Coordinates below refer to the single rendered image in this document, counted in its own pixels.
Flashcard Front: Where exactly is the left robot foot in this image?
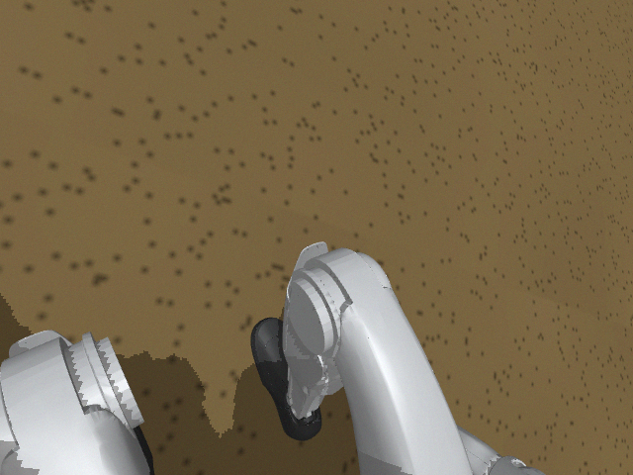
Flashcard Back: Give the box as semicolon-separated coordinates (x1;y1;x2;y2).
134;426;154;475

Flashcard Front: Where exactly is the right robot foot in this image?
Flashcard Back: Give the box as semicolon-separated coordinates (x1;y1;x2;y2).
250;318;321;441

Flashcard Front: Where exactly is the right robot arm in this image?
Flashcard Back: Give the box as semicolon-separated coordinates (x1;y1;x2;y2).
489;456;545;475

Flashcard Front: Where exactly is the right robot hand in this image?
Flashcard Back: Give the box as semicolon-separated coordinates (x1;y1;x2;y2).
456;425;502;475

